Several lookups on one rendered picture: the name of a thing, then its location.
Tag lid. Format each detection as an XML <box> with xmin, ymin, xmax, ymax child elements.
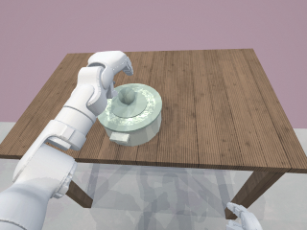
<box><xmin>97</xmin><ymin>83</ymin><xmax>162</xmax><ymax>133</ymax></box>

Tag robot left hand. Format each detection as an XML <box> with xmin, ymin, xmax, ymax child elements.
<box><xmin>87</xmin><ymin>51</ymin><xmax>133</xmax><ymax>99</ymax></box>

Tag robot right hand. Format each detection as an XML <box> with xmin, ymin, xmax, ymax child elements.
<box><xmin>226</xmin><ymin>202</ymin><xmax>263</xmax><ymax>230</ymax></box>

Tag left robot forearm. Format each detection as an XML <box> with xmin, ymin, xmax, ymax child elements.
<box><xmin>12</xmin><ymin>60</ymin><xmax>114</xmax><ymax>183</ymax></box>

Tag table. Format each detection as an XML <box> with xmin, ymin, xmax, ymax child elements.
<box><xmin>0</xmin><ymin>48</ymin><xmax>307</xmax><ymax>220</ymax></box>

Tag knob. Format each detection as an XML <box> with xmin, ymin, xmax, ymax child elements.
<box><xmin>118</xmin><ymin>87</ymin><xmax>135</xmax><ymax>104</ymax></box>

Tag pot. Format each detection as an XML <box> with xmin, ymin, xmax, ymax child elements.
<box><xmin>105</xmin><ymin>112</ymin><xmax>162</xmax><ymax>147</ymax></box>

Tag robot left upper arm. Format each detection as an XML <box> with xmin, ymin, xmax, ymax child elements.
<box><xmin>0</xmin><ymin>143</ymin><xmax>78</xmax><ymax>230</ymax></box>

